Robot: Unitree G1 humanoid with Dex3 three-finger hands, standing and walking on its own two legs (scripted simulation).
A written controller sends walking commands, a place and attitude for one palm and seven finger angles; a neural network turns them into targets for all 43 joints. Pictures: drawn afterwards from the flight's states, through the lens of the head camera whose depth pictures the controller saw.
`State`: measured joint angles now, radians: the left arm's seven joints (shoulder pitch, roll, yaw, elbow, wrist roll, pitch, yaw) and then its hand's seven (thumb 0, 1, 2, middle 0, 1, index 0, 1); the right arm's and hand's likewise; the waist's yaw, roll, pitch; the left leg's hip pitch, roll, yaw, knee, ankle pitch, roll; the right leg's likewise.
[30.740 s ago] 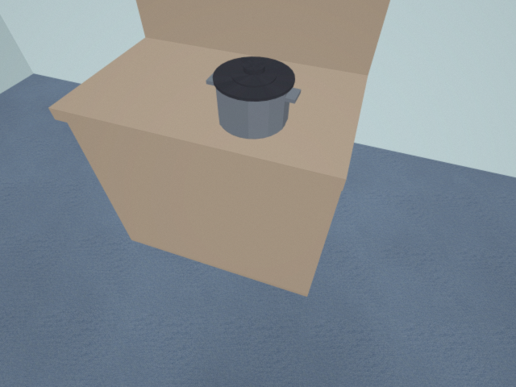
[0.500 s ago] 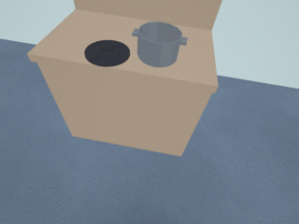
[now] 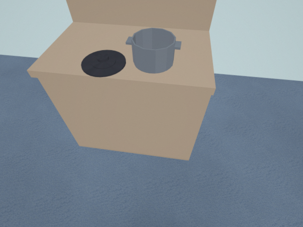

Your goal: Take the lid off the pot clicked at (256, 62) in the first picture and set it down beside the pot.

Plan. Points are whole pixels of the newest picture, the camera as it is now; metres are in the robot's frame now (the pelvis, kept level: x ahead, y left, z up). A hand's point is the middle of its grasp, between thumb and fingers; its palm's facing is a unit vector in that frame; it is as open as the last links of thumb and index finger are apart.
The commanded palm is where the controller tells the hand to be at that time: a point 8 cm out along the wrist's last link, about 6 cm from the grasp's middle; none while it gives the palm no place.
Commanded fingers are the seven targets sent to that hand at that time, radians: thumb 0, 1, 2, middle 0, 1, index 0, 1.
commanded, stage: let the arm hang, fingers relaxed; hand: left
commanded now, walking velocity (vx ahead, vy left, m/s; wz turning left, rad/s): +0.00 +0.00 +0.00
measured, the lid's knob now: (102, 57) +0.78 +0.26 +0.00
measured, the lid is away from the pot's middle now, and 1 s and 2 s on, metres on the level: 0.23 0.23 0.23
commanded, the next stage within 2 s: look to check the result in 0.78 s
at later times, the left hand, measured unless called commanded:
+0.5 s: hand out of the picture +0.03 +0.17 -0.18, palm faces +0.03 -0.98 -0.20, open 7.4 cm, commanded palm none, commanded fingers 0.00 0.90 0.90 -0.20 -0.30 -0.20 -0.30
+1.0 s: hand out of the picture +0.04 +0.19 -0.18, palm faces +0.02 -0.98 -0.20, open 7.3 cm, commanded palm none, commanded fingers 0.00 0.90 0.90 -0.20 -0.30 -0.20 -0.30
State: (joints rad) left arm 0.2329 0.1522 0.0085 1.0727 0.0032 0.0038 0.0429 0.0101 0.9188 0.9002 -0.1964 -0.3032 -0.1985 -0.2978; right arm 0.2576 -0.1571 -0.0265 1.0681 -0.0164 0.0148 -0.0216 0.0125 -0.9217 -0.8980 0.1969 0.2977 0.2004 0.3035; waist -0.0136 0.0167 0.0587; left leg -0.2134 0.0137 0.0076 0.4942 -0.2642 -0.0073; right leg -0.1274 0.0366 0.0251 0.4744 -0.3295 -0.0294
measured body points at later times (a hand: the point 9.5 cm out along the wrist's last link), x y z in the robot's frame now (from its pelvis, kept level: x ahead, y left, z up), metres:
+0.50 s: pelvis +0.02 +0.00 +0.00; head +0.04 +0.00 +0.45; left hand +0.03 +0.23 -0.16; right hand +0.01 -0.22 -0.16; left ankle +0.00 +0.13 -0.74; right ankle -0.05 -0.10 -0.74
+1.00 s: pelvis +0.02 +0.01 +0.00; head +0.05 +0.01 +0.45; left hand +0.04 +0.24 -0.16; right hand +0.02 -0.21 -0.16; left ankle +0.00 +0.13 -0.74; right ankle -0.05 -0.10 -0.74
